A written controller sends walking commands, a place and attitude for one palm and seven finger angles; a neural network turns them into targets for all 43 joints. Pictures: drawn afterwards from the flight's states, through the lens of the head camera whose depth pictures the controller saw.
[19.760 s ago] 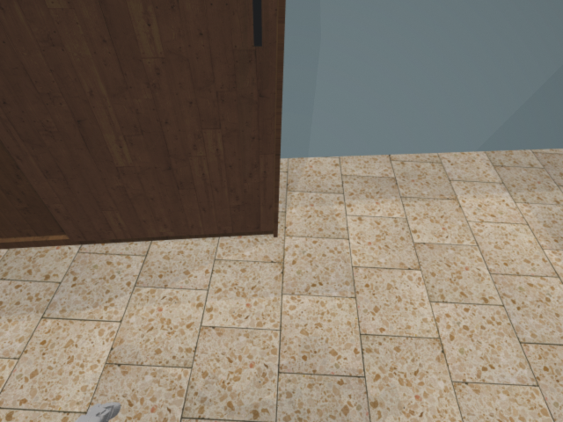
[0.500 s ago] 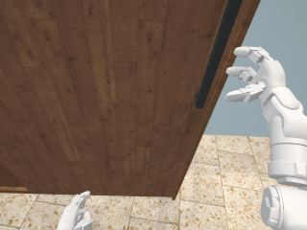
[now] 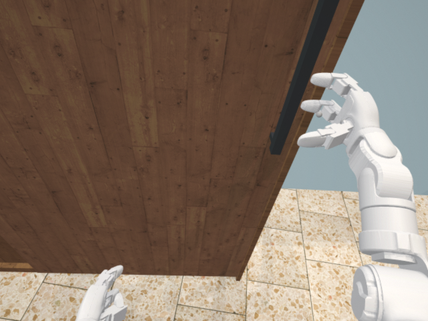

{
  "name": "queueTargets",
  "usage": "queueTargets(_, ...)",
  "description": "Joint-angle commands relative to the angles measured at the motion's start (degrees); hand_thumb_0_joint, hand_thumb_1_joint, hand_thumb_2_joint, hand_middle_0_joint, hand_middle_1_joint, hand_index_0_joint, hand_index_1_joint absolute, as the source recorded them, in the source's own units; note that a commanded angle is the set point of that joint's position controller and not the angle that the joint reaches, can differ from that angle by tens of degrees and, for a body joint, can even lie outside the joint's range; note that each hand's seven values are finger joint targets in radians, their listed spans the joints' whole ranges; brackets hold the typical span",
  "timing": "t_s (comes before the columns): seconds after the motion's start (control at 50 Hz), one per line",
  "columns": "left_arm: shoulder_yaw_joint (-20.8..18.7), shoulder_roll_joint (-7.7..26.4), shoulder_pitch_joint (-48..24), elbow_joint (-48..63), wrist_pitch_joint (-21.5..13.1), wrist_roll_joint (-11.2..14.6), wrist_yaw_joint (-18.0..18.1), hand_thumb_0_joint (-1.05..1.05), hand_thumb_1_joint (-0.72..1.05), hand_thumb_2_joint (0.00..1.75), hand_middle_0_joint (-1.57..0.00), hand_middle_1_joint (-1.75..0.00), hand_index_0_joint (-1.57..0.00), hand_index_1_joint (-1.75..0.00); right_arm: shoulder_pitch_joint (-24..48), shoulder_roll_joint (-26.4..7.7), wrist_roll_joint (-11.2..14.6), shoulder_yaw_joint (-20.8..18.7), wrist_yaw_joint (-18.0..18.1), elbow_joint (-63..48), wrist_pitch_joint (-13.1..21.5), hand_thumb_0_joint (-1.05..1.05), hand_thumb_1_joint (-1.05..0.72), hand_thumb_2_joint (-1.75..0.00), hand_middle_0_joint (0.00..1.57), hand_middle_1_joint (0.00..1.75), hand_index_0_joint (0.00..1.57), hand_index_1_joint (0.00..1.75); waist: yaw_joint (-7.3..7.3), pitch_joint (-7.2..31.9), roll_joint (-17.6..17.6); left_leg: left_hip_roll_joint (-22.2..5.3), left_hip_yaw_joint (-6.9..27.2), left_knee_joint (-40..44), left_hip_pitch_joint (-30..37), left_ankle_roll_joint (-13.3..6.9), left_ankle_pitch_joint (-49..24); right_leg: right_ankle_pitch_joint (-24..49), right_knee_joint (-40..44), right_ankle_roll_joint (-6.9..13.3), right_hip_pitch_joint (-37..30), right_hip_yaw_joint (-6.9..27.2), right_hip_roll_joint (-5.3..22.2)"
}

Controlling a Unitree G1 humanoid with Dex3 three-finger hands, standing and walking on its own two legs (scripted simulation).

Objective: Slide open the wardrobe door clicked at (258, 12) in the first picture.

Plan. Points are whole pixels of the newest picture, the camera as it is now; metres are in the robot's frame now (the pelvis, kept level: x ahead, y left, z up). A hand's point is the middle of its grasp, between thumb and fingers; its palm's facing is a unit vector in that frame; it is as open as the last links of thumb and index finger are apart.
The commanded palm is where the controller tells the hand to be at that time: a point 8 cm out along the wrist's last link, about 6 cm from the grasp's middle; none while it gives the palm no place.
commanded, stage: move the hooked fingers beside the handle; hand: right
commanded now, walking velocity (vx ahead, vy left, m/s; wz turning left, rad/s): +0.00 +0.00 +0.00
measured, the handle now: (294, 82) +0.46 -0.09 +0.26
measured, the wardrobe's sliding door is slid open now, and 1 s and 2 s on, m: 0.00 0.00 0.00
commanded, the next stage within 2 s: none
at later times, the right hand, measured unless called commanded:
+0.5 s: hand (324, 109) +0.40 -0.14 +0.25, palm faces -0.04 +1.00 -0.03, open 14.0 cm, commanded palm +0.38 -0.20 +0.25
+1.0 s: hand (326, 111) +0.41 -0.15 +0.24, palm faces -0.02 +1.00 -0.03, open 14.0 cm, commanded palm +0.37 -0.20 +0.24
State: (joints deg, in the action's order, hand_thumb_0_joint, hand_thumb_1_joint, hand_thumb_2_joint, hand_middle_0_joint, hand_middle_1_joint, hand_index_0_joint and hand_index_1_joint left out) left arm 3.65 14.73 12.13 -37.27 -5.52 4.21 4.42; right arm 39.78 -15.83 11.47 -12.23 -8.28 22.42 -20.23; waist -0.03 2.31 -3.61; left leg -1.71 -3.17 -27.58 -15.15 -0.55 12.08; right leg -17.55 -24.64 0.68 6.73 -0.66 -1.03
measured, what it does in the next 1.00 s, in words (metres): stands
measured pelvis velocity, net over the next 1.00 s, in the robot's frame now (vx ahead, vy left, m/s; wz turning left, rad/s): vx -0.01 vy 0.00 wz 0.00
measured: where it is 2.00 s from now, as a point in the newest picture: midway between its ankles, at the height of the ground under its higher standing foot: outside the picture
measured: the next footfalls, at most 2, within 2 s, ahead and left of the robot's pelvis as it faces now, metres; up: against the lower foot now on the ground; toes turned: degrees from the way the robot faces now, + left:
none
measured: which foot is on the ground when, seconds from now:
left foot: down 0.00-1.00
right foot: down 0.00-1.00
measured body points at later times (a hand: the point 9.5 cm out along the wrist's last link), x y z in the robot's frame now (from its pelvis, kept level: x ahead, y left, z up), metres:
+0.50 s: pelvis +0.00 +0.00 +0.00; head -0.02 +0.03 +0.45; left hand +0.16 +0.23 -0.10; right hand +0.40 -0.19 +0.25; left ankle +0.03 +0.11 -0.74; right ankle -0.05 -0.11 -0.74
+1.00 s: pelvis -0.01 +0.00 +0.00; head -0.02 +0.03 +0.45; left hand +0.16 +0.23 -0.10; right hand +0.41 -0.20 +0.24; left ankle +0.03 +0.11 -0.74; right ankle -0.05 -0.11 -0.74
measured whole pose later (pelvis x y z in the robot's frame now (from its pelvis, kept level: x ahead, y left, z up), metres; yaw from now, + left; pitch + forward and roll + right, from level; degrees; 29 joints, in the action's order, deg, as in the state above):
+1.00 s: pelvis -0.01 +0.00 +0.00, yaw +0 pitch +0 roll +0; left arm 4.1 14.7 11.7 -37.5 -4.1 4.7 4.8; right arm 44.2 -18.7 11.2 -12.2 -8.4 29.4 -22.2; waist 0.4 3.1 -3.5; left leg -1.6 -3.5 -27.1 -15.5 -0.7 11.4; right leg -17.3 -25.2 0.6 7.7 -0.4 -0.9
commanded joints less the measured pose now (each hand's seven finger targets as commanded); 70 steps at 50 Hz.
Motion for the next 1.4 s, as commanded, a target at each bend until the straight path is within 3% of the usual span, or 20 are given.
queueTargets(0.0, -2.09, 5.49, -6.90, 10.04, -2.32, 0.14, 0.31, 0.00, 0.90, 0.90, -0.20, -0.30, -0.20, -0.30, 27.87, -14.26, 0.14, -5.21, 0.97, -17.12, 4.80, 0.00, 0.50, -0.30, 0.30, 1.20, 0.30, 1.20, -0.68, 17.87, 5.66, -0.51, 1.00, 1.11, 13.46, -1.07, -18.24, 19.30, 2.22, 1.34, 0.56, 0.79, 1.00)
queueTargets(0.12, -1.97, 5.22, -7.47, 10.05, -1.95, 0.31, 0.58, 0.00, 0.90, 0.90, -0.20, -0.30, -0.20, -0.30, 27.27, -10.93, 0.10, -1.81, -0.04, -17.50, 4.49, 0.00, 0.50, -0.30, 0.30, 1.20, 0.30, 1.20, 0.18, 16.51, 2.42, -0.39, 0.78, 1.45, 11.70, -1.23, -18.37, 19.74, 1.90, 1.19, -1.54, 0.90, 1.12)
queueTargets(0.24, -1.85, 6.25, -6.78, 8.52, -0.89, 0.73, 1.07, 0.00, 0.90, 0.90, -0.20, -0.30, -0.20, -0.30, 27.63, -10.58, 0.83, -1.05, -1.01, -7.97, 0.64, 0.00, 0.50, -0.30, 0.30, 1.20, 0.30, 1.20, 1.31, 10.49, 5.74, -0.38, 0.45, 3.10, 7.27, -0.92, -11.22, 12.71, 2.43, 1.39, 2.46, 1.29, 0.90)
queueTargets(0.36, -1.79, 5.31, -6.94, 9.82, -1.99, -0.04, 1.06, 0.00, 0.90, 0.90, -0.20, -0.30, -0.20, -0.30, 34.76, -14.16, 0.53, -3.45, 0.38, -15.72, 6.09, 0.00, 0.50, -0.30, 0.30, 1.20, 0.30, 1.20, 0.61, 20.77, 3.25, -0.81, 1.18, 1.18, 13.13, -1.27, -16.68, 18.48, 1.50, 1.40, -1.15, 1.73, 0.54)
queueTargets(0.42, -1.95, 5.31, -6.96, 10.29, -2.32, -0.21, 0.83, 0.00, 0.90, 0.90, -0.20, -0.30, -0.20, -0.30, 31.12, -16.46, 0.59, -5.82, 0.38, -18.46, 8.37, 0.00, 0.50, -0.30, 0.30, 1.20, 0.30, 1.20, -0.62, 23.34, 3.02, -0.72, 1.22, 0.57, 16.12, -1.28, -20.71, 22.47, 1.45, 1.20, -2.41, 1.54, 0.99)
queueTargets(0.52, -2.13, 6.40, -6.00, 8.38, -1.09, 0.56, 0.72, 0.00, 0.90, 0.90, -0.20, -0.30, -0.20, -0.30, 22.14, -12.20, 0.31, -3.60, -0.42, -4.21, 3.02, 0.00, 0.50, -0.30, 0.30, 1.20, 0.30, 1.20, -0.25, 9.74, 7.06, -0.30, 0.28, 3.08, 9.28, -1.06, -12.94, 14.53, 3.48, 1.23, 3.48, 1.01, 1.46)
queueTargets(0.56, -2.25, 6.87, -5.80, 8.63, -0.49, 0.82, 0.67, 0.00, 0.90, 0.90, -0.20, -0.30, -0.20, -0.30, 20.78, -13.81, 0.18, -4.63, -0.63, -3.01, 0.75, 0.00, 0.50, -0.30, 0.30, 1.20, 0.30, 1.20, -0.34, 8.68, 6.59, -0.52, 0.57, 3.37, 8.71, -0.97, -11.22, 12.74, 3.56, 1.22, 5.20, 0.76, 1.27)
queueTargets(0.62, -2.58, 6.86, -6.01, 9.78, -0.23, 0.83, 0.71, 0.00, 0.90, 0.90, -0.20, -0.30, -0.20, -0.30, 23.30, -14.81, 0.09, -4.55, -0.76, -6.36, 1.33, 0.00, 0.50, -0.30, 0.30, 1.20, 0.30, 1.20, 0.00, 11.57, 6.45, -0.61, 0.90, 3.37, 9.29, -0.87, -10.34, 12.52, 3.10, 1.37, 4.05, 0.76, 1.32)
queueTargets(0.68, -2.39, 5.64, -6.64, 11.15, -2.13, 0.37, 0.86, 0.00, 0.90, 0.90, -0.20, -0.30, -0.20, -0.30, 33.16, -12.92, 0.96, -2.23, -0.91, -19.14, 6.42, 0.00, 0.50, -0.30, 0.30, 1.20, 0.30, 1.20, 0.89, 19.57, 3.31, -0.57, 1.21, 1.98, 11.99, -1.21, -14.66, 17.11, 2.16, 1.59, -1.30, 1.57, 1.16)
queueTargets(0.74, -2.10, 5.35, -6.93, 11.07, -3.30, -0.06, 1.08, 0.00, 0.90, 0.90, -0.20, -0.30, -0.20, -0.30, 34.19, -16.52, 1.59, -5.32, -0.69, -25.33, 10.43, 0.00, 0.50, -0.30, 0.30, 1.20, 0.30, 1.20, 0.14, 24.72, 0.91, -0.33, 1.38, 1.40, 14.91, -1.37, -17.29, 20.63, 1.98, 1.28, -4.58, 2.10, 1.18)
queueTargets(0.78, -1.81, 5.38, -6.57, 9.60, -3.46, 0.05, 1.23, 0.00, 0.90, 0.90, -0.20, -0.30, -0.20, -0.30, 32.62, -15.64, 1.53, -4.98, -0.68, -20.31, 9.68, 0.00, 0.50, -0.30, 0.30, 1.20, 0.30, 1.20, 0.47, 20.82, 1.75, -0.21, 1.05, 2.02, 13.64, -1.26, -16.13, 18.68, 2.44, 1.12, -2.62, 1.80, 1.14)
queueTargets(0.84, -1.78, 6.06, -5.92, 7.46, -2.48, 0.74, 1.27, 0.00, 0.90, 0.90, -0.20, -0.30, -0.20, -0.30, 27.85, -11.36, 0.70, -1.78, -0.31, -7.29, 4.32, 0.00, 0.50, -0.30, 0.30, 1.20, 0.30, 1.20, 0.99, 9.35, 2.51, -0.05, 0.55, 4.12, 7.00, -1.13, -8.74, 11.77, 3.73, 1.10, 2.13, 1.33, 1.29)
queueTargets(0.88, -1.95, 6.64, -4.97, 6.70, -1.82, 0.85, 1.08, 0.00, 0.90, 0.90, -0.20, -0.30, -0.20, -0.30, 24.98, -10.81, 0.13, -1.40, 0.05, 0.02, 0.69, 0.00, 0.50, -0.30, 0.30, 1.20, 0.30, 1.20, 0.91, 5.50, 4.22, -0.08, 0.36, 4.54, 4.60, -1.09, -5.61, 8.98, 3.97, 1.03, 5.08, 1.60, 1.24)
queueTargets(0.94, -2.28, 7.12, -5.04, 8.29, -0.61, 0.78, 0.56, 0.00, 0.90, 0.90, -0.20, -0.30, -0.20, -0.30, 23.36, -11.82, 0.08, -2.36, -0.33, -0.18, -0.50, 0.00, 0.50, -0.30, 0.30, 1.20, 0.30, 1.20, 0.24, 9.81, 6.27, -0.48, 0.60, 3.64, 7.40, -1.06, -8.28, 11.27, 3.58, 1.10, 5.31, 1.11, 1.06)
queueTargets(1.04, -2.35, 5.59, -6.94, 11.95, -2.01, -0.01, 0.33, 0.00, 0.90, 0.90, -0.20, -0.30, -0.20, -0.30, 30.53, -16.54, 1.31, -6.21, -0.70, -20.10, 8.61, 0.00, 0.50, -0.30, 0.30, 1.20, 0.30, 1.20, -0.78, 24.10, 4.98, -0.63, 1.74, 0.96, 16.24, -1.17, -19.34, 20.49, 1.70, 1.58, -1.23, 1.19, 1.04)
queueTargets(1.1, -1.98, 5.29, -6.96, 10.88, -2.35, 0.18, 0.62, 0.00, 0.90, 0.90, -0.20, -0.30, -0.20, -0.30, 31.26, -17.18, 1.02, -6.53, -0.83, -19.79, 9.78, 0.00, 0.50, -0.30, 0.30, 1.20, 0.30, 1.20, -0.14, 21.20, 4.27, -0.46, 1.61, 1.54, 15.23, -1.01, -18.49, 18.94, 2.01, 1.62, -0.85, 0.78, 1.10)
queueTargets(1.2, -1.82, 6.21, -5.77, 8.17, -1.38, 0.93, 1.07, 0.00, 0.90, 0.90, -0.20, -0.30, -0.20, -0.30, 27.97, -12.73, -0.21, -1.83, -0.63, -6.71, 3.04, 0.00, 0.50, -0.30, 0.30, 1.20, 0.30, 1.20, 1.30, 8.40, 1.39, -0.14, 0.71, 4.07, 6.35, -1.19, -8.48, 11.12, 3.34, 1.12, 3.28, 1.24, 1.21)
queueTargets(1.26, -2.11, 6.33, -5.68, 8.55, -1.33, 0.98, 0.91, 0.00, 0.90, 0.90, -0.20, -0.30, -0.20, -0.30, 29.45, -9.24, 0.24, 0.98, -1.14, -6.41, 1.35, 0.00, 0.50, -0.30, 0.30, 1.20, 0.30, 1.20, 1.76, 10.71, 2.49, -0.15, 0.54, 3.59, 6.20, -1.33, -9.04, 12.12, 2.77, 1.22, 2.21, 1.68, 1.07)
queueTargets(1.32, -2.34, 6.29, -5.69, 9.39, -1.77, 0.36, 0.71, 0.00, 0.90, 0.90, -0.20, -0.30, -0.20, -0.30, 28.86, -10.07, 1.51, -0.76, -1.56, -10.02, 3.47, 0.00, 0.50, -0.30, 0.30, 1.20, 0.30, 1.20, 0.92, 17.14, 6.57, -0.04, 0.23, 2.05, 10.06, -1.35, -14.06, 16.87, 1.97, 1.22, 0.08, 2.06, 1.19)
queueTargets(1.38, -2.13, 5.48, -6.55, 10.18, -2.48, 0.14, 0.60, 0.00, 0.90, 0.90, -0.20, -0.30, -0.20, -0.30, 32.30, -11.23, 1.93, -2.31, -1.10, -16.65, 6.57, 0.00, 0.50, -0.30, 0.30, 1.20, 0.30, 1.20, 0.34, 21.35, 4.76, -0.20, 0.71, 1.00, 12.85, -1.42, -18.44, 20.65, 1.41, 1.24, -1.94, 1.90, 0.88)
